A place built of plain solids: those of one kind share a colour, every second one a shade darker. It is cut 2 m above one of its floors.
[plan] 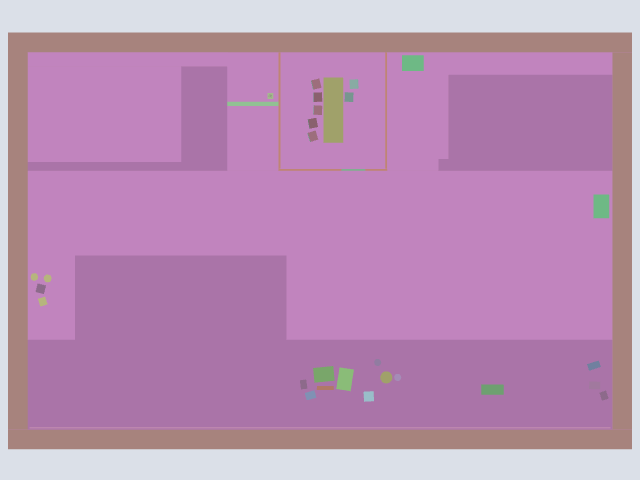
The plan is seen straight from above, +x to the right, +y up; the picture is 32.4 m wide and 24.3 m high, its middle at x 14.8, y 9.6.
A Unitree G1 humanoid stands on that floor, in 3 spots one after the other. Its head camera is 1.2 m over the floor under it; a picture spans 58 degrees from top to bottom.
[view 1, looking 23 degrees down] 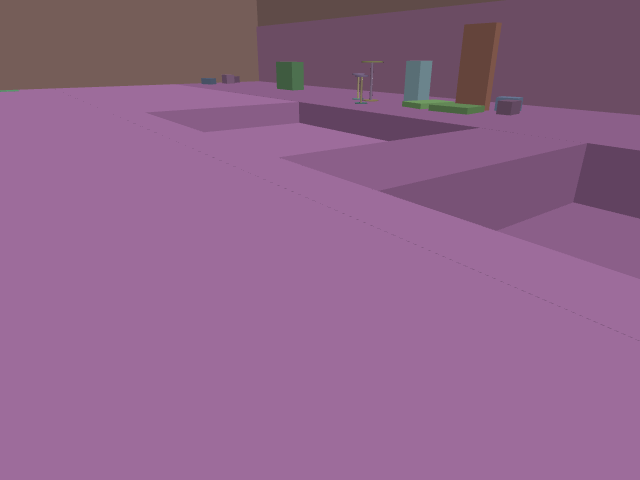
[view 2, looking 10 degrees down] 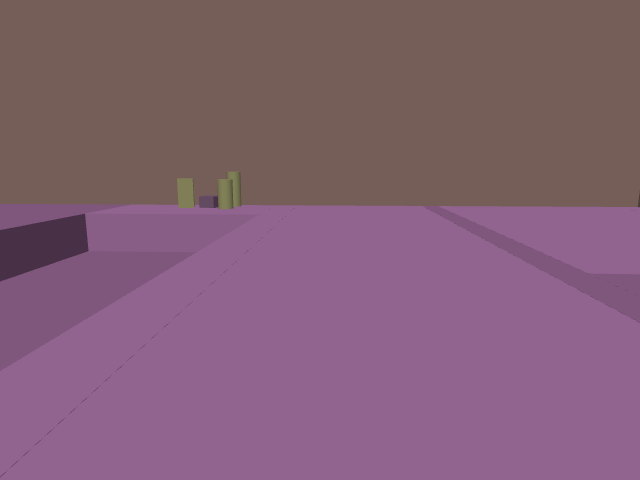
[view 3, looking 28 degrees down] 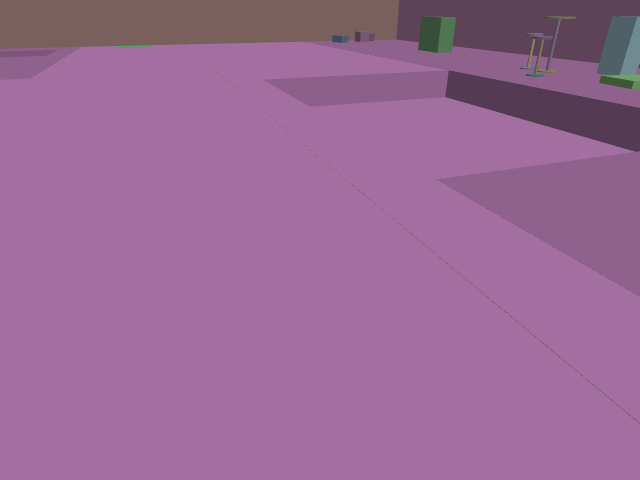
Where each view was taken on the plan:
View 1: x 8.29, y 11.65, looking -36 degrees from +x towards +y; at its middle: floor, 3.07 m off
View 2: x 12.59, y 10.82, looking -177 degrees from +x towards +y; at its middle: floor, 6.91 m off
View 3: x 10.32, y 10.82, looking -20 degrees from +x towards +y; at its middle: floor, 2.56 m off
